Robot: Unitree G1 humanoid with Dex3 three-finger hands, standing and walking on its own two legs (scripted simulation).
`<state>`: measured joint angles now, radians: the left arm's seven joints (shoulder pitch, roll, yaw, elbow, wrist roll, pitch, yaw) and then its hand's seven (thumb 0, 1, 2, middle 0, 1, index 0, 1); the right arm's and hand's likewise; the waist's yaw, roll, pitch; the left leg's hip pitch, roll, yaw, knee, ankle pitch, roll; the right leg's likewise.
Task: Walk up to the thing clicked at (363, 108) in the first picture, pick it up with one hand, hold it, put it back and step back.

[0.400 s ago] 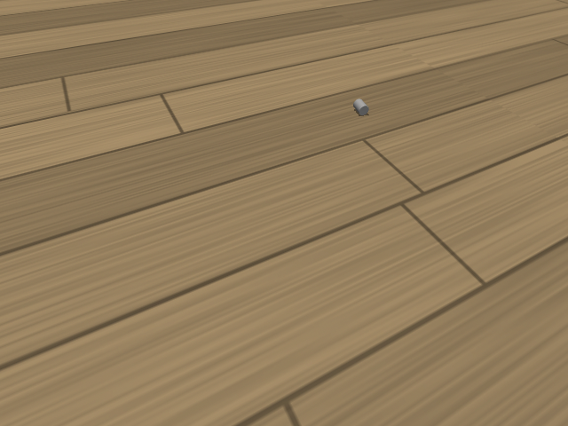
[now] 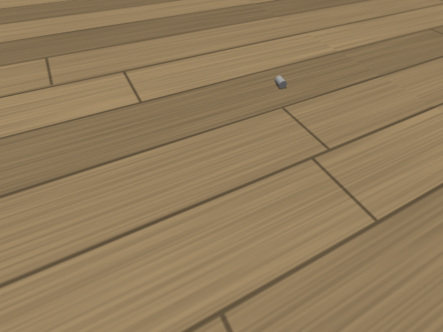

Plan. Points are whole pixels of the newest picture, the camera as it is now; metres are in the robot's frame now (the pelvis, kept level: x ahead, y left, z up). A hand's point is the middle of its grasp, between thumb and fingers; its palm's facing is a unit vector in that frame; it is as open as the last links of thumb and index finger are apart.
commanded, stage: stand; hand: left
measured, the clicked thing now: (280, 82) +2.16 -0.52 -0.75
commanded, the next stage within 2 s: walk up in 0.72 s
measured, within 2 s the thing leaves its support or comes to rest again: neither
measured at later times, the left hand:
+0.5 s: hand out of the picture +0.08 +0.25 -0.16, palm faces -0.03 -0.94 -0.34, open 7.4 cm
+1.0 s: hand (100, 308) +0.21 +0.24 -0.12, palm faces -0.26 -0.87 -0.43, open 7.4 cm
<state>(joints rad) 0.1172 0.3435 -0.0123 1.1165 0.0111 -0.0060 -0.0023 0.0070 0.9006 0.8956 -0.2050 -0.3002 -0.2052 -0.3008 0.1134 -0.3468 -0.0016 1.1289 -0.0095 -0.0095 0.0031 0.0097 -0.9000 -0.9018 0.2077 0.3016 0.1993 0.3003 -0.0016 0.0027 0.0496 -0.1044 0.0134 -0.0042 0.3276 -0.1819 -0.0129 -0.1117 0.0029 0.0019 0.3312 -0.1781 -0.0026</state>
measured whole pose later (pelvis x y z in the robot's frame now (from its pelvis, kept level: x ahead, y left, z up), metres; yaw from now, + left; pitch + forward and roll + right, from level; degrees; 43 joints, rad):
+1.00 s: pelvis +0.06 -0.03 -0.02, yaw -16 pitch -2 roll +2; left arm 0.22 0.46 0.08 1.01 0.02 0.00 -0.14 0.01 0.90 0.90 -0.21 -0.30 -0.21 -0.30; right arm 0.18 -0.48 -0.11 0.95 -0.04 -0.05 0.09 0.01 -0.90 -0.90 0.21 0.30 0.20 0.30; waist -0.01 0.06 -0.02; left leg 0.02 0.11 0.27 0.41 -0.38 -0.02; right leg -0.49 -0.16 -0.08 0.77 -0.27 0.02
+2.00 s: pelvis +0.61 -0.16 -0.03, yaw -47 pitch -1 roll -1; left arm 0.09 0.41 0.04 0.90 -0.01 -0.06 0.01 0.01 0.90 0.90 -0.21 -0.30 -0.21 -0.30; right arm 0.38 -0.40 -0.11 0.87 -0.05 0.01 0.07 0.02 -0.90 -0.90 0.21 0.30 0.20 0.30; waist -0.11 0.08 0.04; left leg -0.17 0.00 0.16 0.90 -0.53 -0.03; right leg -0.42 0.01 -0.15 0.64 -0.22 -0.09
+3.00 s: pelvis +1.12 -0.25 -0.04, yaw -61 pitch -1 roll -2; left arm 0.32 0.45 0.06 0.91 0.04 -0.10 0.07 0.01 0.89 0.89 -0.21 -0.30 -0.21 -0.30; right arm 0.21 -0.49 -0.12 0.81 -0.06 0.08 0.13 0.01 -0.90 -0.90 0.21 0.30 0.20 0.30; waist -0.01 0.14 0.04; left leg -0.56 0.16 -0.06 0.97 -0.38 -0.01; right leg -0.36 -0.12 -0.04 0.72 -0.34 0.01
